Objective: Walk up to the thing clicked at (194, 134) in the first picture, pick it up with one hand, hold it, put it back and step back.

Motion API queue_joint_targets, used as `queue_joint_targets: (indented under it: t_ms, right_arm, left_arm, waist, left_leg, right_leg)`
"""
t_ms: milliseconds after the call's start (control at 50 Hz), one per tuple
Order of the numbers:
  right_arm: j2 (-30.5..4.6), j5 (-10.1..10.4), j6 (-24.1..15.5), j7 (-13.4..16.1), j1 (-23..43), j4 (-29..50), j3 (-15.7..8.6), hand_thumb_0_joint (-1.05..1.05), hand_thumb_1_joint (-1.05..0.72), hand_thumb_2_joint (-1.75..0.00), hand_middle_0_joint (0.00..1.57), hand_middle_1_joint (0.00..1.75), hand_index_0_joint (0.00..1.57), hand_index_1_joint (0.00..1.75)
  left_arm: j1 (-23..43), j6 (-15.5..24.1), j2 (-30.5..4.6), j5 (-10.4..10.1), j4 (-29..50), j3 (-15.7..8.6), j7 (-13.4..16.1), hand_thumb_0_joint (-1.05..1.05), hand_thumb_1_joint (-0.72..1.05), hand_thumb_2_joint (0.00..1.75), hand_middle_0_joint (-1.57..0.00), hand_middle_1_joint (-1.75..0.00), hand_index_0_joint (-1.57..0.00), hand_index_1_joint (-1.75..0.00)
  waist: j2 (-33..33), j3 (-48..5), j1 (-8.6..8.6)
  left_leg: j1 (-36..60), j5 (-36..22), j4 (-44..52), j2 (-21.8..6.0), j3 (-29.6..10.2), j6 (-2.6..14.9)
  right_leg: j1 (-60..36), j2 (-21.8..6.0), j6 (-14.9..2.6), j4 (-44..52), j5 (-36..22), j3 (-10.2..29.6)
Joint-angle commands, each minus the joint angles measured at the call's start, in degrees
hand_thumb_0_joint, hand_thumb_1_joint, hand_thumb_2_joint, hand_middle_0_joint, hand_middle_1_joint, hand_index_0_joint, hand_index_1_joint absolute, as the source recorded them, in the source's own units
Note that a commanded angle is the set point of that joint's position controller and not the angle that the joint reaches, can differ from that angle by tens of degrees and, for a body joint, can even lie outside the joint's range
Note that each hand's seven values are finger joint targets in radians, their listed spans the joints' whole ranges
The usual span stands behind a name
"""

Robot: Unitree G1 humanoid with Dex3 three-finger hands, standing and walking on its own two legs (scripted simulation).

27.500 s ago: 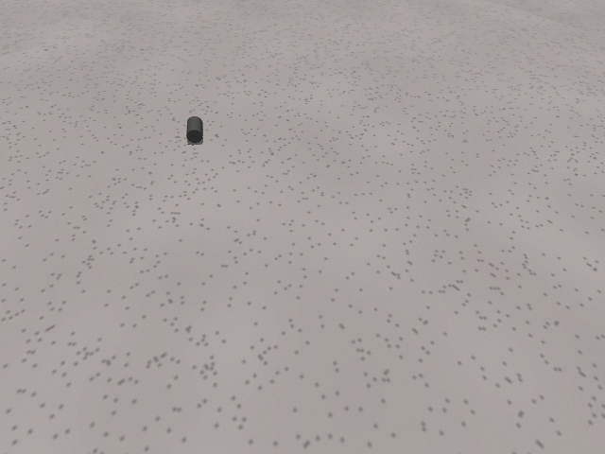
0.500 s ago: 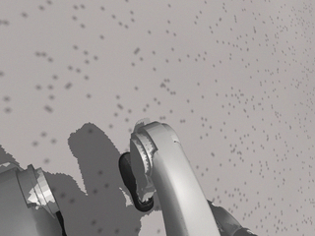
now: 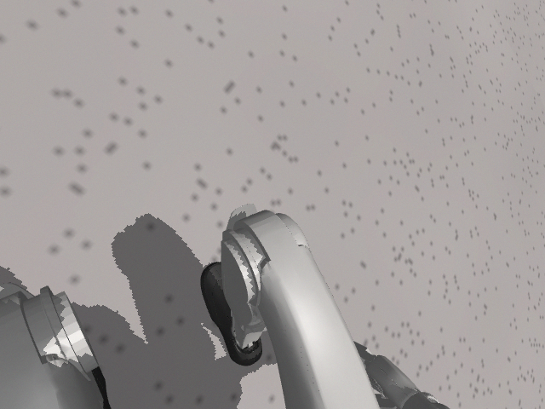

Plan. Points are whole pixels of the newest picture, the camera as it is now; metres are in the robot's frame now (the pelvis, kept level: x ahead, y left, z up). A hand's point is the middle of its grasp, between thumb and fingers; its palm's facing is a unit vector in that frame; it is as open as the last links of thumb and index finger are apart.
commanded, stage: close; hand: left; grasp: from above
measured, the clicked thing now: out of the picture +0.48 +0.35 -0.27
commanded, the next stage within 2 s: settle in 0.76 s
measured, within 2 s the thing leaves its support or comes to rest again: leaves its support in 1.24 s
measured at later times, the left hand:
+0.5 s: hand out of the picture +0.46 +0.35 -0.24, palm faces -0.45 -0.14 -0.88, open 11.3 cm
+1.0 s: hand out of the picture +0.47 +0.35 -0.24, palm faces -0.44 -0.13 -0.89, open 11.0 cm
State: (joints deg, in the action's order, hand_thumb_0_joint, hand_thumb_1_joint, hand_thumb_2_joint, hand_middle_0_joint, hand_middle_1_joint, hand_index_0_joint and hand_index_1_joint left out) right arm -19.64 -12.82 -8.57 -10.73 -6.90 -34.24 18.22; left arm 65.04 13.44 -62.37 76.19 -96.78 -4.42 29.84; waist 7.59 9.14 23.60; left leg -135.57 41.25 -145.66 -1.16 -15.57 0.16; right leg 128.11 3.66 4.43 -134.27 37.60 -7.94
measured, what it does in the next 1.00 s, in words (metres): stands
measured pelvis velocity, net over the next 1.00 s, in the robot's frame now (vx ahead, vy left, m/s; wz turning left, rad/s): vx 0.00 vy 0.00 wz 0.00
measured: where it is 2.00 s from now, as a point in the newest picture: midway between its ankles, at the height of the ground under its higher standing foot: (172, 370)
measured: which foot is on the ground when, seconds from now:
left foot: down 0.00-1.00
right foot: down 0.00-1.00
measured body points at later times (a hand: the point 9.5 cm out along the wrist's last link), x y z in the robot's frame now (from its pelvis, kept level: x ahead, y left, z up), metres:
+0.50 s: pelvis +0.00 +0.00 +0.00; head +0.28 +0.14 +0.32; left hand +0.48 +0.35 -0.19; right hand +0.06 -0.25 -0.05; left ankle +0.06 +0.12 -0.27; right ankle +0.12 -0.13 -0.27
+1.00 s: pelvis +0.00 +0.00 +0.00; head +0.28 +0.14 +0.32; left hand +0.49 +0.35 -0.19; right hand +0.06 -0.25 -0.05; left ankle +0.06 +0.12 -0.27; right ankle +0.12 -0.13 -0.27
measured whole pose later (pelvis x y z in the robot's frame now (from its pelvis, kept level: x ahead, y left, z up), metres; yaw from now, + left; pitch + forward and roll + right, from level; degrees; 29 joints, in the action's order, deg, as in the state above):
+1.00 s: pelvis +0.00 +0.00 +0.00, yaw +0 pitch +29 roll -16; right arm -18.9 -12.8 -7.2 -10.1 -6.7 -33.7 19.2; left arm 64.8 13.7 -62.4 75.0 -94.2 -3.9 27.4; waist 7.6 9.2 22.9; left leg -135.7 41.1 -145.5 -0.9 -15.8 0.1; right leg 127.9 3.4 4.2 -134.0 37.5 -8.2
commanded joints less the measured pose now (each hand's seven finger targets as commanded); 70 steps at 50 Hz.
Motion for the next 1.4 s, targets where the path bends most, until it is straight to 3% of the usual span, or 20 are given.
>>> queue_joint_targets:
  t_ms: [0, 140, 200, 260, 340, 400, 560, 680, 780, 840, 880, 900, 940, 1040, 1180, 1220, 1300, 1340, 1360, 1380]
  right_arm:
    - [-19.22, 0.28, -0.18, 0.85, -11.48, -0.99, -6.19, 0.0, -0.89, -0.9, 0.2, 0.3, 0.2, 0.3]
    - [-19.11, 0.24, 0.68, 0.99, -11.42, -0.61, -6.03, 0.0, -0.9, -0.9, 0.2, 0.3, 0.2, 0.3]
    - [-18.56, -0.03, 0.99, 0.83, -11.84, -0.87, -5.57, 0.0, -0.89, -0.9, 0.2, 0.3, 0.2, 0.3]
    - [-18.95, 0.09, 1.13, 1.21, -11.57, -1.12, -6.11, 0.0, -0.89, -0.9, 0.2, 0.3, 0.2, 0.3]
    - [-18.13, -0.14, 1.6, 1.12, -10.91, -0.83, -4.96, 0.0, -0.89, -0.9, 0.2, 0.3, 0.2, 0.3]
    - [-18.27, -0.34, 1.61, 1.49, -10.25, -0.77, -4.8, 0.0, -0.89, -0.9, 0.2, 0.3, 0.2, 0.3]
    - [-18.48, -0.38, 1.53, 1.58, -10.07, -0.43, -4.54, 0.0, -0.9, -0.9, 0.2, 0.3, 0.2, 0.3]
    - [-18.34, -0.49, 1.37, 1.57, -10.28, -0.38, -4.46, 0.0, -0.9, -0.9, 0.2, 0.3, 0.2, 0.3]
    - [-18.11, -0.29, 1.29, 1.49, -10.73, -0.21, -4.41, 0.0, -0.9, -0.9, 0.2, 0.3, 0.2, 0.3]
    - [-18.81, -0.3, 1.45, 1.75, -11.23, -0.9, -5.32, 0.0, -0.9, -0.9, 0.2, 0.3, 0.2, 0.3]
    - [-17.94, -0.32, 1.4, 1.31, -11.08, -0.69, -4.68, 0.0, -0.91, -0.9, 0.2, 0.3, 0.2, 0.3]
    - [-18.29, -0.43, 1.47, 1.42, -11.03, -0.67, -4.78, 0.0, -0.91, -0.9, 0.2, 0.3, 0.2, 0.3]
    - [-18.46, 0.11, 1.41, 1.48, -11.56, -0.53, -4.93, 0.0, -0.91, -0.9, 0.2, 0.3, 0.2, 0.3]
    - [-18.81, 0.12, 2.06, 1.57, -11.54, -0.05, -5.93, 0.0, -0.91, -0.9, 0.2, 0.3, 0.2, 0.3]
    - [-19.26, 0.92, 3.22, 1.14, -13.09, 0.25, -9.59, 0.0, -0.91, -0.9, 0.2, 0.3, 0.2, 0.3]
    - [-18.39, 1.56, 3.23, 0.84, -12.66, 0.74, -10.69, 0.0, -0.9, -0.9, 0.2, 0.3, 0.2, 0.3]
    - [-17.23, 2.59, 3.77, 0.47, -14.19, -0.49, -12.54, 0.0, -0.9, -0.9, 0.2, 0.3, 0.2, 0.3]
    - [-17.38, 2.89, 4.11, 0.5, -14.51, -0.27, -13.52, 0.0, -0.89, -0.89, 0.2, 0.3, 0.2, 0.3]
    - [-16.7, 3.13, 4.43, 0.46, -14.63, -0.69, -13.48, 0.0, -0.89, -0.9, 0.2, 0.3, 0.2, 0.3]
    - [-16.03, 3.39, 4.73, 0.28, -15.16, -1.23, -13.43, 0.0, -0.9, -0.9, 0.2, 0.3, 0.2, 0.3]
  left_arm:
    - [13.36, -0.89, -12.96, -1.8, 7.53, -1.71, 0.83, 0.0, -0.19, 0.87, -0.26, -0.98, -0.29, -0.94]
    - [14.25, 0.21, -13.49, -2.21, 11.21, -2.24, -0.75, 0.0, -0.09, 0.82, -0.32, -0.96, -0.36, -0.92]
    - [11.52, 0.33, -10.61, -2.19, 8.2, -1.16, -1.41, 0.0, -0.02, 0.83, -0.36, -0.97, -0.41, -0.92]
    - [12.55, 1.07, -12.4, -1.97, 10.35, -1.14, -1.12, 0.0, 0.01, 0.82, -0.38, -0.98, -0.43, -0.92]
    - [11.08, 1.5, -10.09, -1.92, 7.02, 0.2, -1.19, 0.0, 0.13, 0.88, -0.49, -0.98, -0.53, -0.93]
    - [12.55, 1.93, -12.21, -1.64, 7.84, -0.03, -0.65, 0.0, 0.22, 0.88, -0.55, -0.98, -0.59, -0.93]
    - [12.19, 1.38, -10.98, -1.34, 6.14, 0.73, -0.01, 0.0, 0.35, 0.88, -0.67, -0.93, -0.7, -0.89]
    - [12.4, 1.0, -12.29, -1.16, 6.88, -0.07, 0.22, 0.0, 0.47, 0.9, -0.77, -0.91, -0.8, -0.88]
    - [11.47, 0.49, -10.85, -1.57, 6.35, 0.69, -0.15, 0.0, 0.54, 0.93, -0.85, -0.88, -0.87, -0.86]
    - [14.59, 0.54, -13.04, -1.36, 10.31, -0.4, 0.04, 0.0, 0.62, 0.93, -0.91, -0.88, -0.93, -0.86]
    - [12.08, 0.03, -9.56, -1.71, 5.72, 0.86, -0.53, 0.0, 0.59, 0.95, -0.94, -0.89, -0.96, -0.87]
    - [12.36, 0.16, -10.35, -1.94, 6.8, 0.82, -0.56, 0.0, 0.6, 0.95, -0.95, -0.88, -0.97, -0.86]
    - [14.86, -0.11, -12.74, -1.78, 11.16, -0.46, -1.05, 0.0, 0.6, 0.93, -0.94, -0.87, -0.96, -0.85]
    - [13.47, -0.86, -13.18, -2.18, 13.64, -2.25, -2.26, 0.0, 0.63, 0.95, -1.0, -0.84, -1.0, -0.83]
    - [11.46, -1.0, -15.33, -2.7, 26.76, -7.11, -4.41, 0.0, 0.71, 0.95, -1.06, -0.8, -1.06, -0.8]
    - [11.54, -0.88, -11.28, -3.81, 31.97, -5.26, -5.55, 0.0, 0.72, 0.92, -1.05, -0.79, -1.06, -0.79]
    - [11.76, -1.36, -10.54, -4.82, 36.12, -5.22, -7.54, 0.0, 0.7, 0.92, -1.04, -0.76, -1.05, -0.76]
    - [11.72, -1.98, -9.16, -5.04, 34.7, -5.58, -8.32, 0.0, 0.78, 0.89, -1.06, -0.76, -1.08, -0.74]
    - [12.03, -2.21, -5.54, -5.31, 33.86, -3.13, -9.03, 0.0, 0.79, 0.91, -1.09, -0.74, -1.1, -0.73]
    - [13.11, -2.27, -4.44, -5.43, 34.89, -2.31, -9.6, 0.0, 0.79, 0.91, -1.09, -0.75, -1.1, -0.74]
  waist:
    - [-31.99, -35.75, 1.69]
    - [-33.76, -39.08, 1.83]
    - [-31.54, -35.24, 2.75]
    - [-33.68, -36.9, 1.38]
    - [-31.04, -34.23, 2.58]
    - [-31.78, -35.4, 1.92]
    - [-31.47, -34.5, 2.54]
    - [-31.72, -35.39, 1.67]
    - [-30.6, -34.41, 2.59]
    - [-34.15, -37.25, 1.32]
    - [-31.91, -33.38, 2.9]
    - [-31.71, -34.26, 2.73]
    - [-33.98, -36.66, 1.94]
    - [-35.49, -38.66, 0.67]
    - [-41.15, -46.26, -2.53]
    - [-41.67, -48.42, -2.64]
    - [-40.94, -50.11, -4.21]
    - [-37.93, -48.61, -3.74]
    - [-37.67, -47.44, -3.37]
    - [-38.09, -48.71, -3.54]
  left_leg:
    - [30.04, -14.42, 16.06, -1.56, 5.97, -0.11]
    - [32.72, -17.26, 15.33, -1.7, 5.89, -0.43]
    - [30.23, -16.41, 14.56, -1.5, 6.29, -0.2]
    - [31.88, -15.65, 15.81, -1.61, 6.28, -0.42]
    - [30.01, -14.68, 15.57, -1.64, 5.54, -0.34]
    - [29.89, -13.27, 15.83, -1.63, 5.81, -0.13]
    - [30.9, -14.11, 16.26, -1.89, 4.98, -0.5]
    - [30.42, -14.57, 15.95, -1.73, 5.49, -0.37]
    - [30.04, -14.96, 15.54, -1.74, 5.47, -0.17]
    - [31.77, -14.9, 16.23, -1.66, 5.58, -0.51]
    - [29.93, -14.31, 16.18, -1.74, 5.12, -0.5]
    - [30.18, -13.73, 16.38, -1.7, 5.28, -0.36]
    - [31.8, -16.09, 15.95, -1.63, 5.64, -0.47]
    - [32.86, -16.85, 15.92, -1.41, 6.0, -0.8]
    - [37.76, -20.83, 16.79, -1.09, 7.11, -1.2]
    - [39.57, -22.16, 16.86, -1.14, 7.56, -1.09]
    - [38.52, -20.95, 17.56, -0.74, 8.59, -0.62]
    - [37.09, -20.0, 17.92, -0.42, 8.43, -0.43]
    - [35.78, -18.26, 18.4, -0.2, 8.56, -0.41]
    - [36.88, -18.32, 19.31, -0.24, 8.48, -0.29]
  right_leg:
    - [-18.97, 1.36, -5.52, 10.01, -14.88, -7.49]
    - [-20.72, 1.42, -5.87, 9.98, -16.56, -7.61]
    - [-19.3, 1.52, -5.63, 10.3, -15.88, -7.81]
    - [-20.0, 1.61, -5.79, 10.52, -15.09, -7.6]
    - [-18.45, 1.72, -5.82, 9.99, -14.35, -8.26]
    - [-19.87, 1.7, -5.58, 10.44, -13.78, -8.0]
    - [-18.5, 1.7, -5.6, 9.74, -14.25, -8.46]
    - [-19.54, 1.65, -5.61, 10.01, -14.77, -8.01]
    - [-19.35, 1.69, -5.32, 10.29, -15.27, -8.01]
    - [-18.98, 1.49, -5.67, 9.72, -15.13, -7.89]
    - [-17.07, 1.58, -5.61, 9.58, -14.33, -8.41]
    - [-18.21, 1.7, -5.48, 10.23, -14.18, -8.22]
    - [-18.84, 1.33, -5.58, 10.06, -15.82, -7.72]
    - [-18.55, 1.13, -6.29, 10.15, -15.5, -7.64]
    - [-19.19, 0.66, -7.13, 10.21, -17.05, -6.67]
    - [-19.16, 0.56, -7.15, 10.47, -18.27, -6.11]
    - [-18.64, 0.37, -6.85, 11.24, -17.74, -5.05]
    - [-17.64, -0.06, -6.79, 11.56, -17.47, -5.03]
    - [-16.08, -0.15, -6.97, 11.84, -16.04, -5.07]
    - [-16.63, -0.11, -6.73, 12.07, -16.06, -4.91]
